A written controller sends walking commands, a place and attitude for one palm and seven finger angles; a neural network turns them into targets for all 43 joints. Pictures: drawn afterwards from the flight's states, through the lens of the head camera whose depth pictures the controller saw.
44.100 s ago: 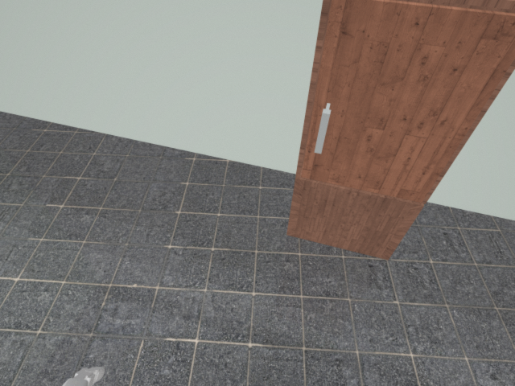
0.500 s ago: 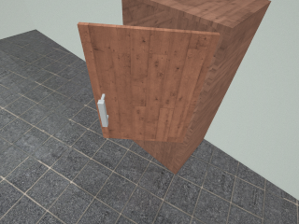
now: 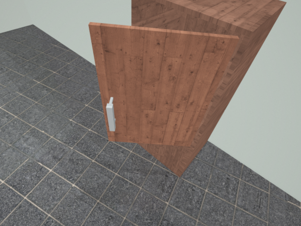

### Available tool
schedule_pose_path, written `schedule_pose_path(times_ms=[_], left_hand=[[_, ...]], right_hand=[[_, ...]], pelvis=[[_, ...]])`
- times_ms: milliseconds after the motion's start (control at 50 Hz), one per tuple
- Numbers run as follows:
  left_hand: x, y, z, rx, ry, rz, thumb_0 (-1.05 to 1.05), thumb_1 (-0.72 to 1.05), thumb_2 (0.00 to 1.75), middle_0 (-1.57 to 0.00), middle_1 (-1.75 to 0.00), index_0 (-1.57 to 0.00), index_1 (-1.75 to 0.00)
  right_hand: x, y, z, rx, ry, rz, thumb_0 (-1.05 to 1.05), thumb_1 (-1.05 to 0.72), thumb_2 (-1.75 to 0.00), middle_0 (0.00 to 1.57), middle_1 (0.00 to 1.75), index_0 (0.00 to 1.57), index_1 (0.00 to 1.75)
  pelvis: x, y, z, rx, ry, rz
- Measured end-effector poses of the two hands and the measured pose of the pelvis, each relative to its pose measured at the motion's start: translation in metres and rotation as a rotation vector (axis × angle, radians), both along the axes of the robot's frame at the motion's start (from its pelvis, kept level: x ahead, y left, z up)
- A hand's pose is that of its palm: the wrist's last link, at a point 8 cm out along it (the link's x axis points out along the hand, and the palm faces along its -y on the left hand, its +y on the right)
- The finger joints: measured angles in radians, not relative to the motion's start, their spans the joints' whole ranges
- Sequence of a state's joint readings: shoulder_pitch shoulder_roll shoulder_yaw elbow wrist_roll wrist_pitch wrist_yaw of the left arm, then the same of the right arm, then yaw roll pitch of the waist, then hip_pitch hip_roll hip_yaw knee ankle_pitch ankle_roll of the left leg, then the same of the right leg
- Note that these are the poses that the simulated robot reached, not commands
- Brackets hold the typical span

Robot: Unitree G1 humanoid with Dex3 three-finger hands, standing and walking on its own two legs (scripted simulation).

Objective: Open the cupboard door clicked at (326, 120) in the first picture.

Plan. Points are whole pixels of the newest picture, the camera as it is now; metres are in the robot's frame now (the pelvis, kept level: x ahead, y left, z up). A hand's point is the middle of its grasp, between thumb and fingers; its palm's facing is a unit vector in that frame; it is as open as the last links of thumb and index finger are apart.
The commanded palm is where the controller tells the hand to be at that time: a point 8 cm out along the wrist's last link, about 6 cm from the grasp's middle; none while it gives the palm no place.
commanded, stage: come to a stop and stand still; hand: left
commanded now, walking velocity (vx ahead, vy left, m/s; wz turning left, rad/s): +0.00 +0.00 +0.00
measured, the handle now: (112, 114) +0.53 +0.19 -0.10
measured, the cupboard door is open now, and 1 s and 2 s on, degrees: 39 39 39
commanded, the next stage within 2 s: look again from close up in 0.40 s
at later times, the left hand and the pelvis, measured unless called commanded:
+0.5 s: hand out of the picture +0.02 +0.18 -0.19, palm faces +0.00 -0.98 -0.17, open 7.4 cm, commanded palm none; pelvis +0.00 +0.01 +0.00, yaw -1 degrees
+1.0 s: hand out of the picture -0.01 +0.15 -0.19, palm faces +0.01 -0.99 -0.13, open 7.4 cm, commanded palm none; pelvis +0.00 +0.00 +0.00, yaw -1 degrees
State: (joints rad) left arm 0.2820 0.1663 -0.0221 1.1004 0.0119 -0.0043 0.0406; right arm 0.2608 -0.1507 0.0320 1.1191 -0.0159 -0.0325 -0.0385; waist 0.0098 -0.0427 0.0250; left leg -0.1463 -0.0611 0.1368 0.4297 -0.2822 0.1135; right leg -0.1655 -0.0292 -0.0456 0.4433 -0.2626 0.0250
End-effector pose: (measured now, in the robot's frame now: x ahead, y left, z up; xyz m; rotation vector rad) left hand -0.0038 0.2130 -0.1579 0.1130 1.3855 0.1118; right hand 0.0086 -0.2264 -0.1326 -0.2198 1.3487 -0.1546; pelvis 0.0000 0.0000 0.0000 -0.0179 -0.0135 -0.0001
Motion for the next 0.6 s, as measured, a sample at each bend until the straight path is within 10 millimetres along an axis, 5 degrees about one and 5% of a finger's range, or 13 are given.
schedule_pose_path(times_ms=[320,600], left_hand=[[0.021,0.025,0.001,0.030,-0.004,-0.015,0.01,0.91,0.90,-0.20,-0.29,-0.19,-0.30],[0.012,0.013,0.002,0.020,0.023,-0.011,0.01,0.91,0.90,-0.20,-0.29,-0.19,-0.30]], right_hand=[[-0.016,0.025,-0.006,0.015,0.042,-0.041,0.00,-0.91,-0.89,0.20,0.30,0.21,0.30],[-0.035,0.025,-0.006,0.034,0.098,-0.063,0.00,-0.91,-0.89,0.20,0.30,0.21,0.30]], pelvis=[[0.004,0.017,-0.002,0.007,-0.008,-0.012],[0.004,0.011,-0.001,0.007,-0.002,-0.012]])
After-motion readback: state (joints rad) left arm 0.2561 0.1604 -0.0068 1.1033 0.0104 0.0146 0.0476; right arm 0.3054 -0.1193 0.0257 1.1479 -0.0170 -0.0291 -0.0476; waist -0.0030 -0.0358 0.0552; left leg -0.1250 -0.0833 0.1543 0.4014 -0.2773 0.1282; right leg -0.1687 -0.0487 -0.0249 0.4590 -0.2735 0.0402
